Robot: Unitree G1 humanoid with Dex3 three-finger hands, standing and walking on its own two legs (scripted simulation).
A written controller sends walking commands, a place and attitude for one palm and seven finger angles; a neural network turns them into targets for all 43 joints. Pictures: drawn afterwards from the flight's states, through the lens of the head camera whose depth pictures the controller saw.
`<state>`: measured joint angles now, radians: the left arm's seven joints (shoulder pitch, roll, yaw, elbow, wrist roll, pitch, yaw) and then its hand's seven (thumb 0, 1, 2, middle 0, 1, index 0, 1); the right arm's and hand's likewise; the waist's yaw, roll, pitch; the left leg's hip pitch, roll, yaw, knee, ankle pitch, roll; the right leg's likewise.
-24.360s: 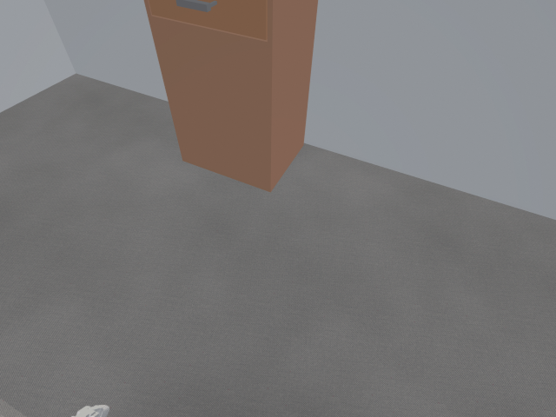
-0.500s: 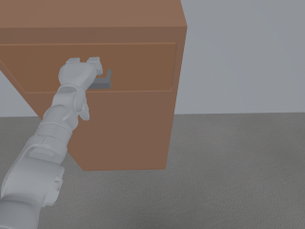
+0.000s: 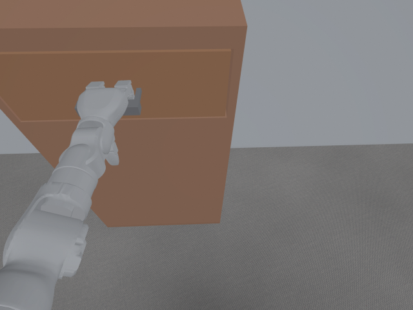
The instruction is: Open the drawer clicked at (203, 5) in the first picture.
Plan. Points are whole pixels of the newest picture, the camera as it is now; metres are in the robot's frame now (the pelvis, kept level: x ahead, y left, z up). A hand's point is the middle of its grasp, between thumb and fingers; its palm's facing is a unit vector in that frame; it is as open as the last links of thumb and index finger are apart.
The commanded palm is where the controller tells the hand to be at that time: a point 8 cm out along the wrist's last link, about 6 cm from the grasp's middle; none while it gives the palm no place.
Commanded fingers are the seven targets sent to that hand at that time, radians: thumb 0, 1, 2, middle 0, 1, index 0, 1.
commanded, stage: lower the fingers behind the handle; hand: left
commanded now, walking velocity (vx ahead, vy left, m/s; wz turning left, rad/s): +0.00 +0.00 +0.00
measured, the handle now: (111, 100) +0.53 +0.19 +0.10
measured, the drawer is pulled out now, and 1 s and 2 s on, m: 0.00 0.00 0.03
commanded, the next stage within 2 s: close the thumb around the handle in 0.30 s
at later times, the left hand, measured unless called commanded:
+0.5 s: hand (109, 125) +0.47 +0.19 +0.08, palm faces -0.03 -0.03 -1.00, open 13.6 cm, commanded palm +0.45 +0.19 +0.14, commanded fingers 0.00 -0.16 0.44 -0.32 -1.24 -0.32 -1.24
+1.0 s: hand (111, 126) +0.47 +0.18 +0.08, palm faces -0.01 -0.03 -1.00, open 6.0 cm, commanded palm +0.44 +0.19 +0.14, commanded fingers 0.00 0.90 0.90 -0.40 -1.35 -0.40 -1.35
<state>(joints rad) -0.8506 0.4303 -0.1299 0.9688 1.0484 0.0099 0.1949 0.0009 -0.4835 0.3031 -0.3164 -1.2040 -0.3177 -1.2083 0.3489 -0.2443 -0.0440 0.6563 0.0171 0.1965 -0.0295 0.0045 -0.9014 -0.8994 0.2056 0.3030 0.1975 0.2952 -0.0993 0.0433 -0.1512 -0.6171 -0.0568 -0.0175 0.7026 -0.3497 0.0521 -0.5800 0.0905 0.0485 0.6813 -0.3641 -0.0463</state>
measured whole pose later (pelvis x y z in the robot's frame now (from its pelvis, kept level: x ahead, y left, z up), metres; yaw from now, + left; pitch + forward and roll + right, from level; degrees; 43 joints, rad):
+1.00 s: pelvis +0.00 +0.00 +0.00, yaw +0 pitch +14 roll -1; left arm -0.80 0.42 -0.13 0.93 1.04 0.01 0.19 0.00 0.66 0.80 -0.37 -1.31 -0.37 -1.31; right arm 0.32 -0.24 -0.05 0.65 0.02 0.20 -0.03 0.01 -0.90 -0.90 0.21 0.30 0.20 0.30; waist -0.09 0.05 -0.15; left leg -0.58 -0.06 -0.01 0.69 -0.34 0.05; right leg -0.55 0.09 0.05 0.67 -0.36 -0.05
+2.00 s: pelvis +0.01 -0.01 +0.01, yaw +2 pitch +11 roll +0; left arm -0.65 0.38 -0.21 0.70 1.01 0.05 0.13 0.00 0.68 0.81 -0.33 -1.34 -0.36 -1.32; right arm 0.19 -0.24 -0.03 0.63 0.03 0.21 -0.03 0.01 -0.90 -0.90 0.20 0.30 0.20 0.30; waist -0.02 0.05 -0.14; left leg -0.50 -0.07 -0.03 0.65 -0.35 0.05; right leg -0.46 0.07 0.03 0.65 -0.38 -0.05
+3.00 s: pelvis +0.00 -0.01 +0.01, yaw -1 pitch +7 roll +1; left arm -0.22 0.40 -0.13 0.24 0.98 0.05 0.10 0.02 0.71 0.77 -0.28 -1.35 -0.35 -1.27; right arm 0.15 -0.22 0.00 0.59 0.02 0.18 -0.02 0.01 -0.90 -0.90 0.21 0.30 0.20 0.30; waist 0.01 0.06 -0.12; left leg -0.40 -0.06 0.00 0.61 -0.33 0.04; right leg -0.39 0.09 0.07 0.64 -0.36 -0.06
